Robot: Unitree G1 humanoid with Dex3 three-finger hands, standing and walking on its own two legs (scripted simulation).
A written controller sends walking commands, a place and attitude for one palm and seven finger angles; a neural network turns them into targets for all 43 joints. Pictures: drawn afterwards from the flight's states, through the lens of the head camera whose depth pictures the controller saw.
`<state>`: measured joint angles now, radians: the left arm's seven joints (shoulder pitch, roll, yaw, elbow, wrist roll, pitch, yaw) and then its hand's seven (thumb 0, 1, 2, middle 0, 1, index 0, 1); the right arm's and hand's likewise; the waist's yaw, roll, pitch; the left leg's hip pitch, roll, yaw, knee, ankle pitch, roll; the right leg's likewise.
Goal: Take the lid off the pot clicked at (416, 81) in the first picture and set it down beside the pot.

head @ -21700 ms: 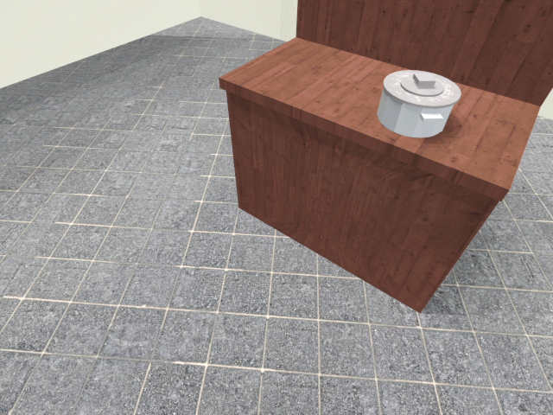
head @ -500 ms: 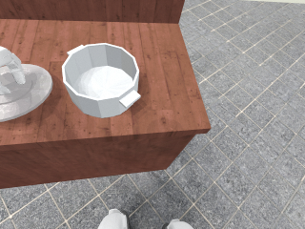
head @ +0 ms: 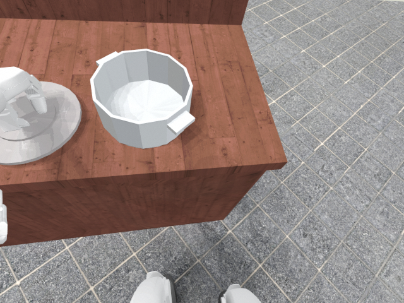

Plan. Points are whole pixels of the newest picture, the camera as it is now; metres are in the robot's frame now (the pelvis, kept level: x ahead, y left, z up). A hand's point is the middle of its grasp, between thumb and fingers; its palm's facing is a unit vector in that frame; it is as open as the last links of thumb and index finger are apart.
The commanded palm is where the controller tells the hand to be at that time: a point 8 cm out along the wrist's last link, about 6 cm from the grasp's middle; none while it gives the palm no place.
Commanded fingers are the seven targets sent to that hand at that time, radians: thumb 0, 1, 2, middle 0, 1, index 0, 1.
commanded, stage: open the fingers wide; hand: left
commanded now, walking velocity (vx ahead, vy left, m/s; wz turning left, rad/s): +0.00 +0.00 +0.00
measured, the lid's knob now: (19, 110) +0.50 +0.34 +0.02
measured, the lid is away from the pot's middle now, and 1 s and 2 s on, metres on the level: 0.24 0.26 0.26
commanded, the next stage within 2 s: raise the empty hand in 1.02 s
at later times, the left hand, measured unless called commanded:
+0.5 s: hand (7, 125) +0.44 +0.33 +0.04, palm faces -0.45 -0.12 -0.89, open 7.7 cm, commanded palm +0.50 +0.31 +0.10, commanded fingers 0.00 0.16 0.69 -0.43 -0.95 -0.47 -0.96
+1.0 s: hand (13, 118) +0.46 +0.32 +0.05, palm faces -0.45 -0.13 -0.88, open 10.9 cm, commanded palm +0.50 +0.31 +0.10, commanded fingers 0.00 -0.02 0.67 -0.36 -0.84 -0.36 -0.84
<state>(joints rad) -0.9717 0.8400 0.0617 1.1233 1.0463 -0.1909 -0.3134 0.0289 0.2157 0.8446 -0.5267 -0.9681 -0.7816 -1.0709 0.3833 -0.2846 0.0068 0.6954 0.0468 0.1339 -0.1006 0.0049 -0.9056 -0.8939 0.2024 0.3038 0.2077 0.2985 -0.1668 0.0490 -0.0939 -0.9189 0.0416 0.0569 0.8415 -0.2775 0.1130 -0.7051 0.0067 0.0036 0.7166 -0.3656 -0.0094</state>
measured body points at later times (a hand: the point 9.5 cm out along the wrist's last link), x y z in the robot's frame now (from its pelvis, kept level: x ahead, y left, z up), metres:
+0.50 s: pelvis -0.02 +0.01 +0.00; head +0.09 +0.06 +0.43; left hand +0.46 +0.33 +0.09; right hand +0.00 -0.28 -0.10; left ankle +0.07 +0.04 -0.70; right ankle -0.01 -0.19 -0.69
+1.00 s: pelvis -0.01 +0.00 -0.01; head +0.09 +0.04 +0.43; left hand +0.48 +0.33 +0.10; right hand -0.03 -0.29 -0.10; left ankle +0.07 +0.04 -0.70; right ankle -0.01 -0.20 -0.69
